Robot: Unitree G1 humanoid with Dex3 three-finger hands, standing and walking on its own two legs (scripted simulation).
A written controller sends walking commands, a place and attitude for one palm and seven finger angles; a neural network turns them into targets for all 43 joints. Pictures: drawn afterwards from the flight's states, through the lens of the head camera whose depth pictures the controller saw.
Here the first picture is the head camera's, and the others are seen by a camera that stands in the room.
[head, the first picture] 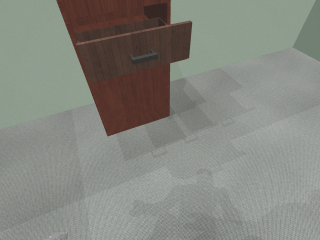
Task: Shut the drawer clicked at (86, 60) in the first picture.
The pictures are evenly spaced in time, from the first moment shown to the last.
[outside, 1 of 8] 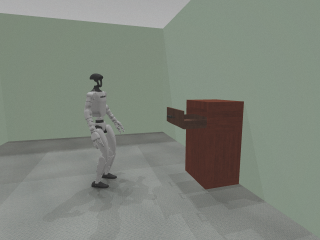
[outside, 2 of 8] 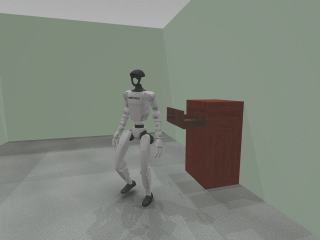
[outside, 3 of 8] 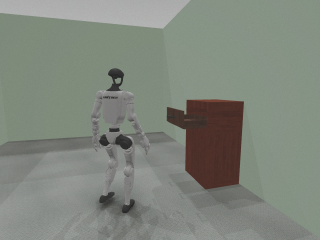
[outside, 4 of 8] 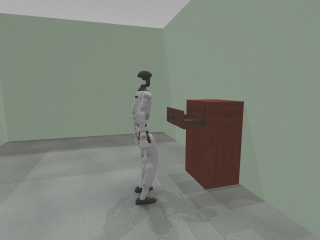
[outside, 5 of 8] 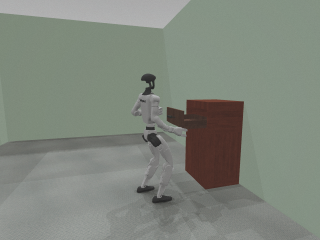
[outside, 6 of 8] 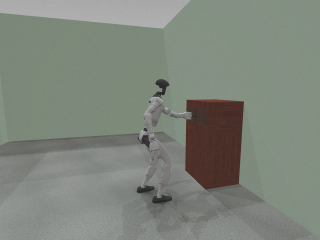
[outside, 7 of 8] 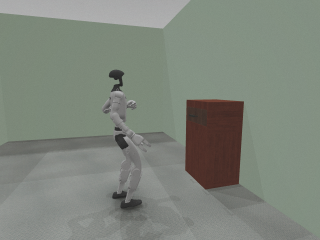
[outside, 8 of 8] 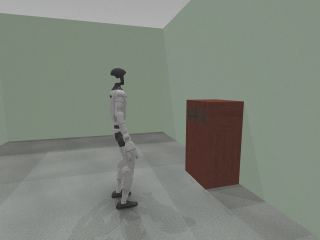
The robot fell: no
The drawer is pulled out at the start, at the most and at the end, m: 0.29 0.29 0.00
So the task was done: yes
